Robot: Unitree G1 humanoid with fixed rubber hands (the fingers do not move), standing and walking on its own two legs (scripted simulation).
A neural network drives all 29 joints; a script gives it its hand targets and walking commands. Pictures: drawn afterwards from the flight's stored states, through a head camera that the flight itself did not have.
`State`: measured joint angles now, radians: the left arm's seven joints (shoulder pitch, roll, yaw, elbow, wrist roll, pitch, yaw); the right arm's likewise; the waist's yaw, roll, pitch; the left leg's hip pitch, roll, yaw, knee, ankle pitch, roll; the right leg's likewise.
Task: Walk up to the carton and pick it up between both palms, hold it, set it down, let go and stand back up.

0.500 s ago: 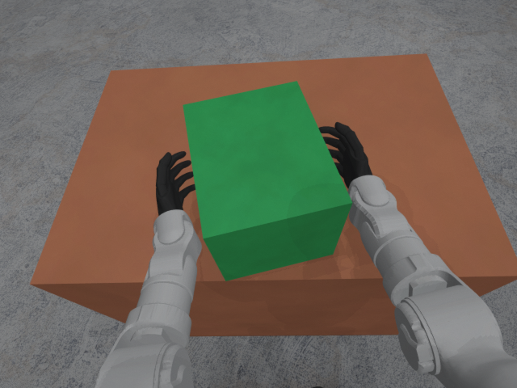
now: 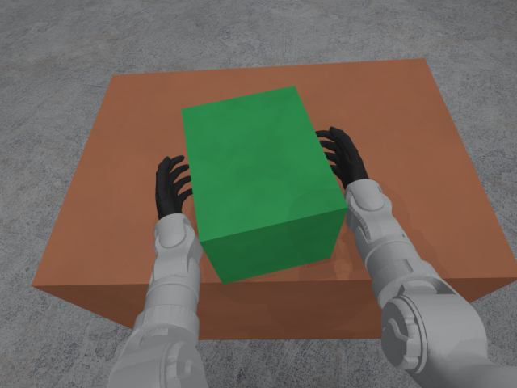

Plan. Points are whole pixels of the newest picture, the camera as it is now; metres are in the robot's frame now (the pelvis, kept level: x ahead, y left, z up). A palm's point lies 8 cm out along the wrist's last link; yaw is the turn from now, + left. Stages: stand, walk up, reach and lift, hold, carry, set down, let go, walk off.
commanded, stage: reach and lift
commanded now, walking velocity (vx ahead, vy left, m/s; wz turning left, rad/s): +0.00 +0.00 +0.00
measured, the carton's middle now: (258, 186) +0.45 +0.05 +0.00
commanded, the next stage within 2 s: none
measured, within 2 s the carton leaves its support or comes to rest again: leaves its support in 0.58 s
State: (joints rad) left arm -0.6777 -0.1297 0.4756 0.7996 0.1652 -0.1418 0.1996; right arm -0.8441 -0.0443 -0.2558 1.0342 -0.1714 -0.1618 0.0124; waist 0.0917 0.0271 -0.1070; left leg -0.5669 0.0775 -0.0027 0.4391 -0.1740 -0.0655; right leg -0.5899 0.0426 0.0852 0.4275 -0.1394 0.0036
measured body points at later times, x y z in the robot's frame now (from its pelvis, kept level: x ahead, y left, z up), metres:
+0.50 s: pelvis +0.00 +0.00 +0.00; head +0.10 -0.01 +0.44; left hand +0.40 +0.19 +0.03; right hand +0.46 -0.09 +0.04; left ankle +0.00 +0.16 -0.73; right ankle +0.02 -0.12 -0.73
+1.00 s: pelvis -0.02 +0.00 +0.00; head +0.06 +0.00 +0.44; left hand +0.37 +0.18 +0.04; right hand +0.43 -0.10 +0.05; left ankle +0.00 +0.16 -0.73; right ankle +0.02 -0.12 -0.73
